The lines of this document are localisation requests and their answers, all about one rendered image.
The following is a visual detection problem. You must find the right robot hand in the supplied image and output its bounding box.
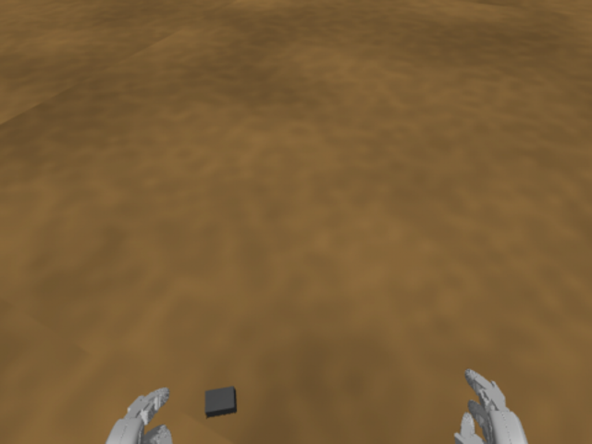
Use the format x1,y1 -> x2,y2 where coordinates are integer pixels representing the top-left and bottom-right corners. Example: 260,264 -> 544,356
454,369 -> 528,444

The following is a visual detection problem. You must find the left robot hand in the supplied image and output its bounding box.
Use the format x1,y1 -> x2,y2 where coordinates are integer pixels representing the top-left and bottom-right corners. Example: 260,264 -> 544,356
105,388 -> 172,444

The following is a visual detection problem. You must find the small box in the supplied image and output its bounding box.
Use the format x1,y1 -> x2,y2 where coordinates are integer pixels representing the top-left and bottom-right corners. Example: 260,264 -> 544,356
205,386 -> 237,417

